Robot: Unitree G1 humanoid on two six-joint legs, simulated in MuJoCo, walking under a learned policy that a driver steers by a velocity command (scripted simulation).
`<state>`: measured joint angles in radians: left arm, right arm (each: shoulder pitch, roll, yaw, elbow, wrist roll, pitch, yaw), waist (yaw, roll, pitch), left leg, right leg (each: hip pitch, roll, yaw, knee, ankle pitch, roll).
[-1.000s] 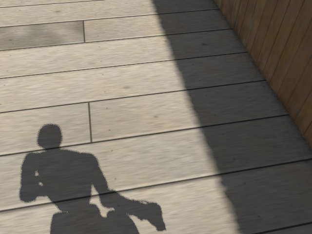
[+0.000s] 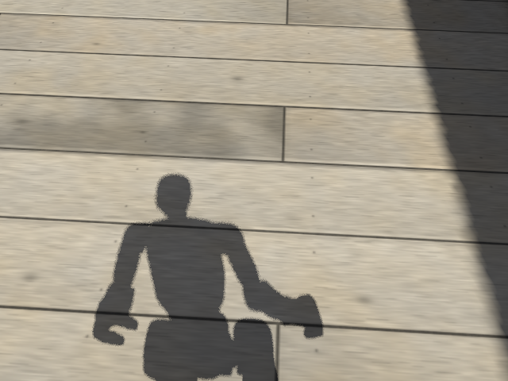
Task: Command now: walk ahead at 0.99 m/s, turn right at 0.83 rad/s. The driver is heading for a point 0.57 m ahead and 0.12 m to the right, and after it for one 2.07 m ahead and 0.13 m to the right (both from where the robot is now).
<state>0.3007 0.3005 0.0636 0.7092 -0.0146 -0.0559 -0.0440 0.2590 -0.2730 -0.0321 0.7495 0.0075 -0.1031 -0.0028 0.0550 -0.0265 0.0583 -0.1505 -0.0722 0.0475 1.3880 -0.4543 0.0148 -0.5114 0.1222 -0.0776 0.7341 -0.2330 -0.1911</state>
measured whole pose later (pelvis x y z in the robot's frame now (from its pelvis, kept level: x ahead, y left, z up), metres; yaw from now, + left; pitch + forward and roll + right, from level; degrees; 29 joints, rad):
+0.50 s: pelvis +0.43 +0.03 +0.03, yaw -28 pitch +0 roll +3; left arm 0.25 0.33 0.05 0.67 -0.03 -0.03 0.00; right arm 0.27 -0.29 -0.07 0.65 -0.01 -0.11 0.00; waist -0.03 -0.04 0.04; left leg -0.26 -0.03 0.00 0.50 -0.24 -0.03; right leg -0.50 0.01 0.06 1.37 -0.35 -0.06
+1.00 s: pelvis +0.62 -0.07 +0.04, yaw -12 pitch +1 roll -1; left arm 0.09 0.27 0.05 0.70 0.02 -0.02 0.02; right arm 0.23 -0.33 -0.08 0.66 0.02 0.06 -0.03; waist -0.01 0.01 0.08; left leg -0.59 0.09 0.02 1.01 -0.32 -0.09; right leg -0.31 -0.05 -0.17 0.44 -0.14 -0.03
